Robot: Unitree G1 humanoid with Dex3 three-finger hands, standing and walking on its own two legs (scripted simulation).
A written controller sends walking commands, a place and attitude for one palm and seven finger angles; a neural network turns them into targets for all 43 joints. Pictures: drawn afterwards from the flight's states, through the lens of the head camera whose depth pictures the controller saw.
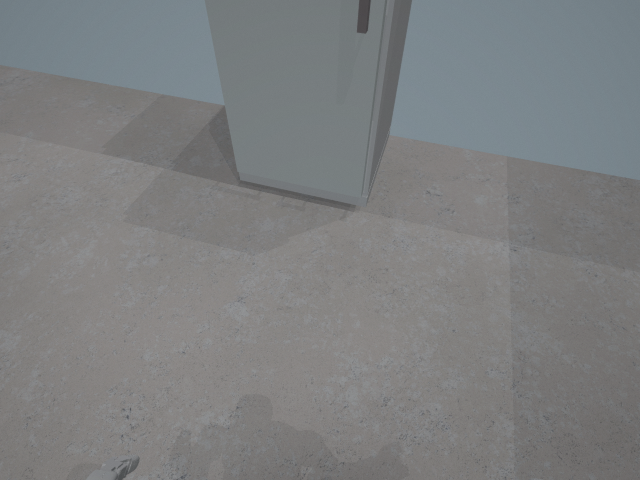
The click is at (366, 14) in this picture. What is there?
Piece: fridge door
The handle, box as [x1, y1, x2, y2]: [357, 0, 370, 33]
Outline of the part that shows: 359,0 357,32 365,33 367,30 370,0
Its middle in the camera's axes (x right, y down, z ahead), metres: +0.13 -0.76 +0.99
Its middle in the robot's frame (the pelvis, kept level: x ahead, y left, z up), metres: +1.29 -0.05 +0.24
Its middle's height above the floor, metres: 1.01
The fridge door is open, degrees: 0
